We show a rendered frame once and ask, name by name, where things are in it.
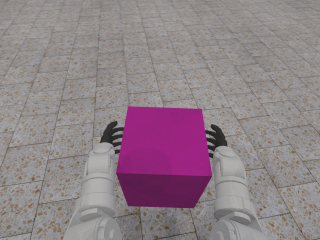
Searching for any right robot upper arm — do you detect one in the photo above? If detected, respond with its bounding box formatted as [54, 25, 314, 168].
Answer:
[209, 219, 267, 240]

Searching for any robot left hand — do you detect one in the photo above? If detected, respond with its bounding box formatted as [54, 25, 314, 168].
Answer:
[100, 121, 124, 154]

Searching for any robot right forearm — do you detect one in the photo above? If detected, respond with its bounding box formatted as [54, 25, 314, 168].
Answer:
[212, 146, 266, 237]

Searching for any carton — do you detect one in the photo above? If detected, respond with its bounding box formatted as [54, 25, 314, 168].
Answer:
[116, 106, 212, 209]

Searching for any robot right hand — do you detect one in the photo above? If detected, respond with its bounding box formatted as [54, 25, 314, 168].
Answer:
[205, 124, 228, 159]

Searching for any left robot upper arm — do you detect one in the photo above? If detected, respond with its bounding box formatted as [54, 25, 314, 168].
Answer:
[63, 216, 122, 240]

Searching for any robot left forearm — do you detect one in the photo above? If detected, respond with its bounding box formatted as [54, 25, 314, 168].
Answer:
[65, 142, 117, 234]

